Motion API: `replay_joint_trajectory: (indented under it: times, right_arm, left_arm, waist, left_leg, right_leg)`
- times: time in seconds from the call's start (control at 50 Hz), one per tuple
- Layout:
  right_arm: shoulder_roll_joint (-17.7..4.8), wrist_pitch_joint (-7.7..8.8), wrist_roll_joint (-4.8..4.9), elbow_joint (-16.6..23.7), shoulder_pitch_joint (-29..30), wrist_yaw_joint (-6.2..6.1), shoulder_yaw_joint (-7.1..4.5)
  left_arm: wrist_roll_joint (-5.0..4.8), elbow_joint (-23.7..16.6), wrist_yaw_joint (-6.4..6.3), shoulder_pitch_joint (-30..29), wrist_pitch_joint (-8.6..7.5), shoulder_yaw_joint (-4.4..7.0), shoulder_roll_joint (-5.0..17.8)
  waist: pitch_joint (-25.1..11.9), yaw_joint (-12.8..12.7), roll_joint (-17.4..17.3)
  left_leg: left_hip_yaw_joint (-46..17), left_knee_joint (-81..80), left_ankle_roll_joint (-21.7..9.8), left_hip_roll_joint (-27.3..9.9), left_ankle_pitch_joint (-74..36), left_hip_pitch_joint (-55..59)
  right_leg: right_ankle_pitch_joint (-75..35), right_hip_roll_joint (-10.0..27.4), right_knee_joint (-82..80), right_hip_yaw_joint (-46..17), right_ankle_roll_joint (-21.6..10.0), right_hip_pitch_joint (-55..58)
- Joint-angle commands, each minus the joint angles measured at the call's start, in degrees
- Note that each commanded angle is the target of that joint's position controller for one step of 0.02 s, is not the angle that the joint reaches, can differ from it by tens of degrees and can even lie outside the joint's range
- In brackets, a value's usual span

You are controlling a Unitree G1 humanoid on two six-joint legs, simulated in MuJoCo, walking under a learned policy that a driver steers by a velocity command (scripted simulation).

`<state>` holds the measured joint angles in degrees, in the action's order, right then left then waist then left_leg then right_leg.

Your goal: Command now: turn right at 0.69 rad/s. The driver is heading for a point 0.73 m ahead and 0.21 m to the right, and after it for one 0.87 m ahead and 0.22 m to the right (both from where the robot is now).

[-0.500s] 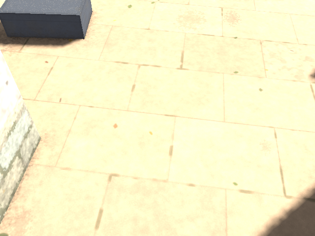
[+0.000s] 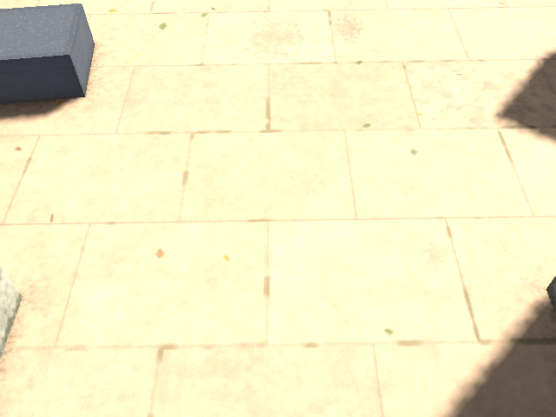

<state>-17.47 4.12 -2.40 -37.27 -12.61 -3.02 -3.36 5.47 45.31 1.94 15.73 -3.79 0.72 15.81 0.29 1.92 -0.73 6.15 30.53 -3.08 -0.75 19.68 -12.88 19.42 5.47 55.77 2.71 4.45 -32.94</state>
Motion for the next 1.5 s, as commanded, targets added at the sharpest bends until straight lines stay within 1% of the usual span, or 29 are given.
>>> replay_joint_trajectory:
  times: [0.02, 0.08, 0.12, 0.14, 0.16, 0.2, 0.24, 0.32, 0.34, 0.38, 0.52, 0.64, 0.72, 0.74, 0.76, 0.78, 0.8, 0.94, 1.04, 1.08, 1.1, 1.14, 1.18, 1.26, 1.32, 1.42, 1.46, 1.48, 1.5]
  right_arm:
    - [-8.8, 1.44, -3.55, 8.2, 9.0, -1.58, -3.12]
    - [-11.5, 2.18, 0.18, 5.4, 3.2, -2.08, -4.74]
    - [-11.6, 2.53, -4.11, 6.5, 5.6, -0.56, -4.75]
    - [-4.9, 2.63, -4.51, 5.2, 0.4, 1.05, -2.90]
    - [0.5, 2.86, -5.41, 7.5, -0.6, 3.02, -0.42]
    - [0.4, 2.93, 0.69, 9.8, 12.3, 4.77, 0.65]
    - [-4.1, 2.70, -1.41, 6.0, 6.9, 3.71, -0.72]
    - [-0.6, 1.40, -2.65, 3.7, 1.9, 4.43, 2.71]
    - [-8.4, -0.72, 1.15, 3.7, 7.7, 3.28, -1.51]
    - [-4.9, -3.01, 0.47, 5.1, 11.6, 3.99, 0.01]
    - [-1.8, -3.47, -0.06, 5.1, 20.3, 6.42, -0.30]
    - [-3.0, -2.41, 4.34, -0.1, 14.3, 5.78, -1.05]
    - [-8.8, -1.71, 0.01, -12.2, -15.0, 4.22, -4.63]
    - [-8.8, -1.59, -0.52, -15.2, -24.9, 4.49, -4.45]
    - [-9.8, -1.29, -2.38, -13.7, -21.7, 4.98, -3.66]
    - [-14.7, -1.21, 0.17, -13.4, -20.6, 4.07, -5.70]
    - [-4.4, -0.76, 0.17, -10.7, -14.2, 4.07, -3.23]
    - [-5.2, 2.34, 1.83, -15.1, -11.4, 2.75, -2.30]
    - [-9.2, 1.93, 4.00, -15.3, -14.5, 3.94, -3.09]
    - [1.4, 2.14, 3.45, -13.9, -16.7, 3.88, -0.86]
    - [-1.2, 0.64, 4.65, -11.5, -17.2, 3.26, -1.48]
    - [0.0, -0.57, 1.66, -10.6, -10.7, 3.57, -1.41]
    - [2.1, -1.69, 0.53, -10.2, -9.9, 3.64, -1.30]
    - [2.3, -0.39, 5.74, -6.3, -2.3, 2.86, -0.93]
    - [4.4, 1.55, 2.63, -5.3, 4.4, 5.17, 0.76]
    - [-4.3, -0.22, 0.68, -8.8, -3.8, 5.17, -1.77]
    - [-11.4, -1.09, -1.48, -8.4, -3.8, 4.03, -2.21]
    - [-9.0, -1.17, -1.08, -7.7, -5.1, 4.68, -0.79]
    - [-6.8, -1.52, 0.66, -6.4, -2.0, 5.34, -0.47]
  left_arm:
    - [0.37, -4.4, 3.90, 0.9, -1.22, 0.04, 0.5]
    - [-2.51, -7.3, 5.38, -2.8, -0.84, 1.83, 4.7]
    - [-2.90, -5.1, 3.98, 8.3, -1.85, 3.98, 7.4]
    - [-0.86, -3.6, 1.40, 12.8, -3.59, 6.99, 13.4]
    - [-0.57, -3.6, -0.78, 18.5, -4.83, 7.38, 18.0]
    - [-0.32, -0.9, 1.47, 22.0, -6.15, 4.07, 6.5]
    - [-2.55, -3.3, 4.21, 8.5, -5.00, 1.96, 2.9]
    - [-0.37, -3.9, 2.61, -3.7, -4.37, 0.87, 5.1]
    - [-6.17, -2.1, 0.10, 3.6, -0.53, 5.54, 13.3]
    - [-7.44, 1.0, -2.32, 10.5, 1.84, 5.29, 11.2]
    - [-4.83, -0.9, -2.77, 13.5, 1.07, 5.97, 7.4]
    - [-2.26, -0.4, -4.14, 9.0, 1.43, 4.73, 5.1]
    - [-2.50, 1.4, -2.87, 9.0, 0.89, 4.93, 7.8]
    - [-2.28, 1.1, -2.12, 3.6, -0.63, 3.61, 1.8]
    - [-4.63, -1.4, -3.32, 12.0, -1.84, 2.03, -2.4]
    - [-4.45, -3.3, -3.04, 7.8, -2.31, 2.19, 2.9]
    - [-2.04, -2.2, -2.51, -4.0, -2.38, 3.53, 10.0]
    - [-3.26, -10.3, 0.34, -21.0, -1.41, 0.27, 1.4]
    - [-4.10, -3.1, -1.85, -2.8, -1.26, 3.08, 7.3]
    - [-1.68, -2.7, -4.28, 9.2, -1.52, 4.49, 12.9]
    - [-2.42, -2.9, -4.15, 6.8, -0.99, 4.70, 11.6]
    - [-3.41, -1.8, -3.80, -0.5, -1.13, 3.60, 4.5]
    - [-3.20, -0.5, -3.04, -0.8, -2.91, 2.96, 2.9]
    - [-7.29, 0.8, -2.16, -8.7, -4.12, 3.86, 4.7]
    - [-8.26, 3.1, -3.39, -6.7, -3.03, 4.82, 7.8]
    - [-8.49, 5.2, -3.45, -5.4, -3.69, 5.19, 11.4]
    - [-5.54, 5.9, -2.93, 4.7, -3.30, 3.09, 5.6]
    - [-7.23, 8.3, -2.12, 15.7, -2.67, 1.35, 3.2]
    - [-7.72, 8.1, -2.09, 11.5, -2.06, 2.64, 9.1]
  waist:
    - [-4.4, -1.7, -1.9]
    - [-1.0, 0.6, -2.2]
    - [-4.3, -3.7, -1.9]
    - [-7.2, -4.9, 9.1]
    - [-11.0, -5.5, 13.4]
    - [5.6, -13.0, 6.7]
    - [4.8, -4.5, 4.3]
    - [0.4, 0.0, 4.6]
    - [2.5, -1.0, -4.9]
    - [3.4, -3.9, 0.7]
    - [3.2, -7.6, 6.2]
    - [5.3, -6.6, 10.1]
    - [-2.8, 5.1, -6.2]
    - [-2.9, 9.7, -13.5]
    - [-3.9, -0.4, -27.0]
    - [-10.7, 3.6, -36.2]
    - [2.1, 4.3, -9.7]
    - [6.4, -2.3, -9.3]
    - [-4.8, -10.1, 3.9]
    - [-18.0, -11.9, 13.6]
    - [-17.2, -10.4, 16.5]
    - [0.9, -7.1, 5.0]
    - [3.8, -3.7, 4.5]
    - [2.1, 0.1, 8.9]
    - [0.6, -1.6, 5.2]
    - [-5.3, 6.8, 3.5]
    - [-12.5, 3.1, -16.6]
    - [-27.9, 1.2, -17.2]
    - [-26.3, 2.7, -6.4]
  left_leg:
    - [-2.7, -7.5, -9.0, -12.5, -27.7, -7.6]
    - [-2.3, -3.9, -5.9, -15.6, -25.2, 3.7]
    - [-1.3, 6.7, -2.7, -18.2, -17.9, -4.3]
    - [2.5, 21.5, 0.4, -9.8, 3.9, -12.9]
    - [-1.4, 39.6, 3.6, 0.0, 22.2, -31.3]
    - [-15.9, 43.2, 1.8, 1.6, 15.1, -52.5]
    - [-14.4, 47.5, 1.8, -1.0, 10.9, -44.1]
    - [-12.3, 43.3, 4.7, -1.9, -6.8, -25.7]
    - [-12.0, 29.6, 6.2, -4.1, -20.3, -29.0]
    - [-13.0, 21.7, 8.7, -3.2, -28.0, -31.5]
    - [-16.6, 9.0, 6.3, 0.4, -31.8, -27.8]
    - [-19.5, -9.9, 3.3, -6.7, -31.9, -10.2]
    - [-11.8, -8.5, -0.6, -2.1, -16.0, 18.9]
    - [-14.8, 1.6, -2.2, -5.3, -13.2, 29.5]
    - [-31.2, 9.1, -4.0, -12.8, -26.4, 36.1]
    - [-59.1, -11.3, -15.5, -21.3, 12.1, 41.9]
    - [-50.7, -19.3, -10.6, -14.4, 26.1, 26.8]
    - [-34.8, -22.5, -11.0, -5.6, -21.7, -4.7]
    - [-26.1, 1.5, -4.5, -1.4, -48.3, -6.5]
    - [-18.7, 35.4, -3.8, 4.8, 2.9, -19.1]
    - [-12.6, 42.9, -4.3, 4.9, 6.6, -27.6]
    - [-11.1, 43.0, -3.8, 0.2, -0.4, -31.2]
    - [-10.5, 41.9, -2.3, -0.1, 2.4, -27.8]
    - [-11.1, 24.3, 0.4, -1.2, 0.8, -28.0]
    - [-3.9, 2.3, 1.5, 2.9, -24.0, -9.0]
    - [-5.6, -1.6, -2.2, 4.7, -32.9, 12.5]
    - [-21.9, 4.5, -11.6, -12.9, -80.1, 30.4]
    - [-38.3, 2.8, -21.7, -23.0, -78.1, 38.7]
    - [-34.9, -0.6, -20.2, -19.6, -68.7, 32.4]
  right_leg:
    - [-11.3, -1.1, 7.9, 2.6, -2.1, 11.3]
    - [-2.2, -0.8, -12.0, 4.6, -2.3, 6.1]
    - [-13.2, -4.5, -12.5, 3.9, -4.5, 22.9]
    - [-13.2, -5.9, -22.6, -1.1, -10.8, 35.6]
    - [-13.0, 7.0, -28.2, -30.5, -25.1, 50.5]
    - [27.9, 12.1, -40.1, -46.5, -25.4, 42.8]
    - [23.9, 8.3, -36.8, -40.0, -24.4, 25.2]
    - [14.9, 1.9, -34.9, -28.3, -22.0, 0.7]
    - [1.6, 0.3, -36.5, -28.1, -20.6, 9.3]
    - [-2.0, -0.3, -32.1, -29.5, -21.4, 14.8]
    - [5.5, -3.7, -24.7, -36.0, -22.0, 21.4]
    - [2.3, -6.6, -16.5, -34.4, -17.7, 23.9]
    - [-20.9, -9.3, 25.8, -22.5, -16.3, 16.8]
    - [13.7, -17.3, 50.8, -17.5, -15.0, -2.7]
    - [20.9, -16.9, 62.6, -12.8, -13.2, -21.4]
    - [14.1, -14.8, 58.2, -7.3, -12.8, -33.2]
    - [2.6, -6.0, 37.7, -8.8, -12.4, -28.3]
    - [-7.0, -5.6, -13.6, -3.9, -3.6, 7.1]
    - [-14.2, -8.7, -22.3, -2.9, -6.9, 41.0]
    - [17.3, 15.4, -29.6, -29.2, -12.6, 58.4]
    - [31.0, 20.5, -39.5, -48.7, -14.6, 54.3]
    - [11.5, 15.7, -40.1, -35.4, -17.0, 39.8]
    - [-24.1, 12.6, -38.5, -23.6, -18.1, 32.9]
    - [-51.4, 11.0, -39.4, -11.9, -15.4, 32.8]
    - [-44.3, 4.0, -41.3, -1.7, -12.2, 21.2]
    - [-48.1, 3.9, -27.0, 0.4, -8.6, 22.6]
    - [9.7, -5.3, 8.5, 2.1, -2.6, 7.5]
    - [22.8, -7.6, 23.3, -9.0, -1.8, 3.7]
    - [20.6, -5.1, 24.1, -12.0, -1.8, 4.8]
